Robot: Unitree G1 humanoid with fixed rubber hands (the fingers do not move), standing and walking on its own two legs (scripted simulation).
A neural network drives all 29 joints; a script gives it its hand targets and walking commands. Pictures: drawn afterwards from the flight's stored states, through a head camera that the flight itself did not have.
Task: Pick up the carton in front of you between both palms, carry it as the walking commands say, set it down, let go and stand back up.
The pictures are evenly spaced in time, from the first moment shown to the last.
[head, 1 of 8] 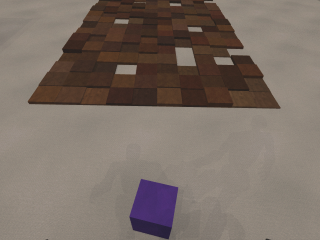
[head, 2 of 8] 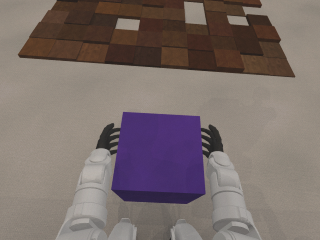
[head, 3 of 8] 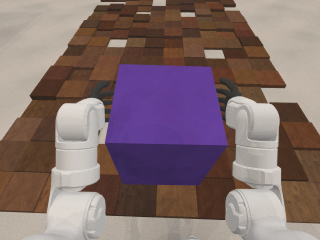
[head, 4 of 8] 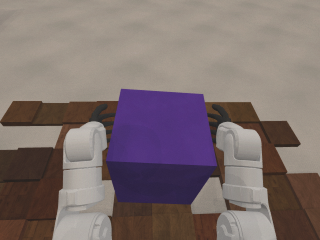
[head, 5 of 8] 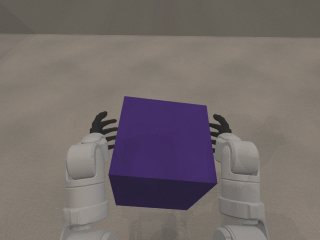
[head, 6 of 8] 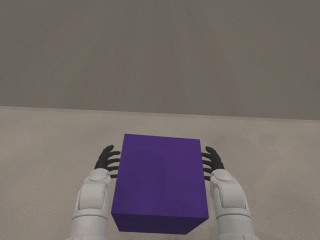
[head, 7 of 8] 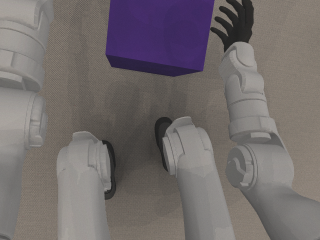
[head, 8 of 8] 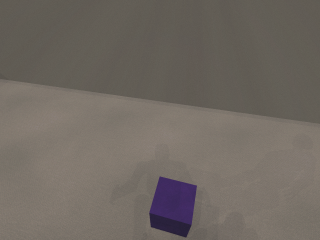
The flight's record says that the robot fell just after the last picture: no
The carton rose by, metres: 0.75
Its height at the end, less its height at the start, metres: +0.00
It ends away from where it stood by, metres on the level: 7.37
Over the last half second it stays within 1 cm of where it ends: yes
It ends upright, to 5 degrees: yes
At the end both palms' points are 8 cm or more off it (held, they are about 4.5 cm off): yes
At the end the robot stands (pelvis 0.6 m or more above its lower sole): yes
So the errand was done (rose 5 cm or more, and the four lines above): yes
